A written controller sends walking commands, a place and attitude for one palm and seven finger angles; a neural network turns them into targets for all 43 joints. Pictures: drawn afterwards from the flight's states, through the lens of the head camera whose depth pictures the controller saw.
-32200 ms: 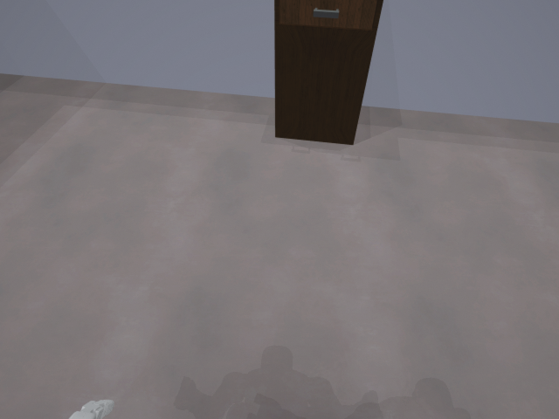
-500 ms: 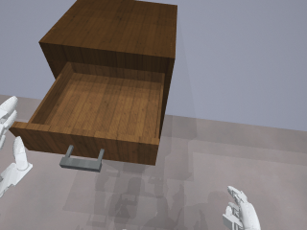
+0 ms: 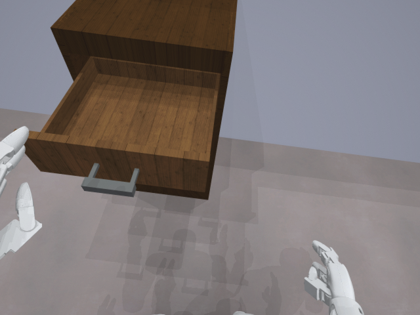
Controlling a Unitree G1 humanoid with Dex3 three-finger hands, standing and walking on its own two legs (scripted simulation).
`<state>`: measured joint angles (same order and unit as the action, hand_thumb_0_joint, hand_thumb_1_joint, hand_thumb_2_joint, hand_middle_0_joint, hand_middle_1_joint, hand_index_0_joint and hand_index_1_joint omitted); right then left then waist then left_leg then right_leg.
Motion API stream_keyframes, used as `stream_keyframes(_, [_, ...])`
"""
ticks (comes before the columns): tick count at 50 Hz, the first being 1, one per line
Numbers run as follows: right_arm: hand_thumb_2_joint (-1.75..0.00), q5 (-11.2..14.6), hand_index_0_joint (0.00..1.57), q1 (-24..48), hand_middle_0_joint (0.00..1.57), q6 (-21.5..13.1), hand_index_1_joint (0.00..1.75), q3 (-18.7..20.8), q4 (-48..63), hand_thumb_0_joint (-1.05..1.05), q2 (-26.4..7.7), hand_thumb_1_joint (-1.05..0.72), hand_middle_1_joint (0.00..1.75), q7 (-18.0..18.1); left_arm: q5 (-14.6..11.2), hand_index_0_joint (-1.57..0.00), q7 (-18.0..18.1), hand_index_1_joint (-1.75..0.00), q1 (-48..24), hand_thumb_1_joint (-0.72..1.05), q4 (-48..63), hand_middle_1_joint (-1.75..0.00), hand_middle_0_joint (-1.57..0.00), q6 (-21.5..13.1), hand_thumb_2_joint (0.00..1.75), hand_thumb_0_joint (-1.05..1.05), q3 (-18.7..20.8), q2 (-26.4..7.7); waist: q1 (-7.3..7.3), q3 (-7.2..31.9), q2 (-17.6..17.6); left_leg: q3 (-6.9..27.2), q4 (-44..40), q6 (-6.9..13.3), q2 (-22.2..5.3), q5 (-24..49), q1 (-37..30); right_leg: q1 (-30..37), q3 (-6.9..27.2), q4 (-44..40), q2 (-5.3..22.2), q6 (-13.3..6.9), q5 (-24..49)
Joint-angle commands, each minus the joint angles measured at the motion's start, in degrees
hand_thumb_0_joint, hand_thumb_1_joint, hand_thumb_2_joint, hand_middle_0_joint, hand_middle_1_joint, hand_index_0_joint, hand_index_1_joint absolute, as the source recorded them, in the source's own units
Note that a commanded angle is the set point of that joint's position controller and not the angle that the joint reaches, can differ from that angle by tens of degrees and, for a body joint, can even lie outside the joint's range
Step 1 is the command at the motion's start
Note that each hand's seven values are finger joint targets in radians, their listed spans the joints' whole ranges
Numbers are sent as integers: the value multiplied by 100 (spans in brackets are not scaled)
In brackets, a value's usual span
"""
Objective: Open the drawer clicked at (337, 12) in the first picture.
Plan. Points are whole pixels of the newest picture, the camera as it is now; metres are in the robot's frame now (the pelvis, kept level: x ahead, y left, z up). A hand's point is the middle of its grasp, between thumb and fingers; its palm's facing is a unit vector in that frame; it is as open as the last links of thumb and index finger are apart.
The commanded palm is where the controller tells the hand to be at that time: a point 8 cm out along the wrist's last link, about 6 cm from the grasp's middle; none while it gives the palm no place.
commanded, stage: step back with the hand held close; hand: left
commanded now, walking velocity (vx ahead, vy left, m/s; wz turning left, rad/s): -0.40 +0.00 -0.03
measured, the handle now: (112, 178) +0.39 +0.24 -0.05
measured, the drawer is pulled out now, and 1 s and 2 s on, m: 0.30 0.30 0.30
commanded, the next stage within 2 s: stop stepping back and stand still in 0.02 s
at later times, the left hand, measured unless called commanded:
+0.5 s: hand out of the picture +0.08 +0.20 +0.16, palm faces +0.33 -0.83 -0.46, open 7.4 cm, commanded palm +0.02 +0.25 +0.18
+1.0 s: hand out of the picture +0.10 +0.21 +0.08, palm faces +0.23 -0.85 -0.47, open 7.4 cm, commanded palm none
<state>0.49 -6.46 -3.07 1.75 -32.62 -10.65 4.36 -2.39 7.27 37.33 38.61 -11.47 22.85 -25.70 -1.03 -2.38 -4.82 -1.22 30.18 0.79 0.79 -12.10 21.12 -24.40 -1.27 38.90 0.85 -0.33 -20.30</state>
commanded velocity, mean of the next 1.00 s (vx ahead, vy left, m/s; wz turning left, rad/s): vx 0.08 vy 0.03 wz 0.00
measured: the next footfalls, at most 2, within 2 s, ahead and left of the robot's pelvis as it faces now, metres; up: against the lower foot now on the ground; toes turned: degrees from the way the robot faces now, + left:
right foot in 0.22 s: -0.05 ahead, -0.14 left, +0.00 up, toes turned -5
left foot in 0.46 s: -0.09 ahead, +0.09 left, +0.00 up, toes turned +1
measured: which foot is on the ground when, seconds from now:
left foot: down 0.00-0.22, up 0.24-0.44, down 0.46-1.00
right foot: up 0.00-0.20, down 0.22-1.00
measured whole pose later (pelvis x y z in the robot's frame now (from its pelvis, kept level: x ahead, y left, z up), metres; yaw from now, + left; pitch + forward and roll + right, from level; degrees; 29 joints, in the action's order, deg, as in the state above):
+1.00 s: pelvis -0.11 -0.03 +0.00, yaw +1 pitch +2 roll +0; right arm -0.4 -10.0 -5.7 0.2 -40.4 -12.6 -0.2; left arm 1.9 3.7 24.6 10.2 -6.9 11.5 -20.4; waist 0.5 1.8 1.6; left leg -0.4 32.2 0.4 0.1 -18.1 15.9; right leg -18.4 -5.6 31.8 2.0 -0.6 -15.0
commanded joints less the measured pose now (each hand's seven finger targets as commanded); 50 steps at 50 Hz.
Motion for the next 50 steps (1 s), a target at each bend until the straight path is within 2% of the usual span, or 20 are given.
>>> stream_keyframes(1, [-90,-125,20,64,20,-629,30,194,668,0,-672,-90,30,-49,-78,-20,144,-30,145,90,1650,-30,-20,-428,90,0,555,-512,37,1386,1719,1214,-721,841,-1993,4327,-1148,-18,287,1638,-53,132,-869])
stream_keyframes(6, [-90,-44,20,206,20,-716,30,162,600,0,-828,-90,30,-156,-96,-20,148,-30,-23,90,1233,-30,-20,-276,90,0,418,-317,103,1051,1776,933,-771,644,-1788,2481,-574,562,26,393,10,146,-485])
stream_keyframes(8, [-90,43,20,200,20,-682,30,80,738,0,-855,-90,30,-171,-114,-20,151,-30,118,90,1051,-30,-20,-238,90,0,499,-396,112,922,1509,794,-691,486,-1470,61,87,1319,-74,-776,78,166,-54])
stream_keyframes(9, [-90,95,20,188,20,-627,30,73,809,0,-835,-90,30,-161,-93,-20,142,-30,164,90,1009,-30,-20,-237,90,0,556,-472,130,841,1160,430,-399,253,-1020,-1122,325,1623,-218,-1563,145,140,489])
stream_keyframes(10, [-90,90,20,106,20,-538,30,81,858,0,-775,-90,30,-147,-59,-20,148,-30,203,90,1026,-30,-20,-233,90,0,742,-738,70,835,294,-5,441,-31,-487,-1565,252,1373,181,-2180,593,-89,468])
stream_keyframes(11, [-90,102,20,142,20,-463,30,47,900,0,-688,-90,30,-117,-97,-20,165,-30,-40,90,1070,-30,-20,-253,90,0,748,-850,-2,716,-638,-120,1918,-181,-94,-1533,279,561,1559,-2822,1640,-595,-251])
stream_keyframes(12, [-90,178,20,18,20,-465,30,130,820,0,-714,-90,30,-83,-139,-20,177,-30,-132,90,772,-30,-20,-152,90,0,587,-605,42,697,-1122,230,3211,-157,27,-1403,399,196,2184,-2918,2110,-903,-277])
stream_keyframes(15, [-90,46,20,160,20,-352,30,41,787,0,-668,-90,30,-31,-82,-20,189,-30,-98,90,670,-30,-20,-160,90,0,515,-473,-128,672,-365,358,2904,-139,-250,-1184,399,464,1034,-2493,1765,-773,343])
stream_keyframes(20, [-90,-31,20,76,20,-577,30,-18,654,0,-737,-90,30,56,137,-20,297,-30,78,90,559,-30,-20,-237,90,0,346,-390,-21,391,-25,-176,-723,147,-152,-708,-636,833,686,-2416,1240,-394,-99])
stream_keyframes(23, [-90,-30,20,-37,20,-724,30,163,812,0,-1038,-90,30,36,82,-20,282,-30,-12,90,1005,-30,-20,-374,90,0,355,-516,111,604,1163,725,-1347,464,-984,9,-737,1382,188,-1193,437,-20,608])
stream_keyframes(24, [-90,44,20,-78,20,-717,30,181,804,0,-1023,-90,30,5,44,-20,252,-30,185,90,953,-30,-20,-356,90,0,434,-564,135,868,1244,823,-1230,475,-1114,18,-735,1418,36,-1021,323,39,408])
stream_keyframes(25, [-90,30,20,-35,20,-727,30,107,765,0,-853,-90,30,-5,68,-20,268,-30,246,90,1079,-30,-20,-348,90,0,573,-667,98,888,1815,794,-1387,443,-1063,-293,-756,1238,-82,-835,281,22,196])
stream_keyframes(29, [-90,59,20,-81,20,-786,30,83,660,0,-899,-90,30,13,64,-20,296,-30,52,90,685,-30,-20,-352,90,0,403,-408,11,339,875,684,-1121,386,-905,-1037,302,1671,-74,-1169,228,14,384])
stream_keyframes(34, [-90,30,20,-198,20,-685,30,104,570,0,-829,-90,30,-7,45,-20,290,-30,-293,90,379,-30,-20,-338,90,0,335,-380,-88,187,-165,16,146,172,-188,-1316,-35,887,1276,-2471,1042,-445,-1035])
stream_keyframes(39, [-90,-2,20,18,20,-656,30,-11,654,0,-787,-90,30,-3,76,-20,301,-30,-319,90,559,-30,-20,-310,90,0,279,-363,4,254,884,622,-1070,296,-667,-791,-264,1226,374,-1652,407,-107,26])
stream_keyframes(45, [-90,24,20,41,20,-639,30,-26,711,0,-730,-90,30,-55,35,-20,275,-30,-167,90,680,-30,-20,-306,90,0,314,-385,2,620,802,412,-781,116,-588,588,-418,1896,223,-1484,399,-70,1953])
stream_keyframes(46, [-90,-72,20,-46,20,-745,30,321,-837,0,-1493,-90,30,-549,658,-20,-494,-30,-963,90,-4174,-30,-20,665,90,0,-1762,514,-185,267,720,342,151,39,-537,1256,-133,913,-106,-580,663,-123,2619])
stream_keyframes(47, [-90,-71,20,-636,20,-369,30,238,-814,0,-1025,-90,30,-528,545,-20,-609,-30,-815,90,-4394,-30,-20,1063,90,0,-1645,725,-65,769,709,306,53,-5,-542,1553,-580,907,95,-627,557,-151,2469])
stream_keyframes(49, [-90,-116,20,-620,20,-129,30,76,-651,0,-893,-90,30,-490,497,-20,-661,-30,-1191,90,-4857,-30,-20,1143,90,0,-1757,794,41,812,282,634,-80,186,-640,1141,-256,1045,-51,-630,434,-76,1702])
stream_keyframes(50, [-90,-145,20,-633,20,-76,30,52,-653,0,-863,-90,30,-473,503,-20,-660,-30,-1459,90,-5174,-30,-20,1147,90,0,-1791,763,39,767,-328,705,-26,191,-621,1380,-269,1159,-28,-650,434,-115,1978])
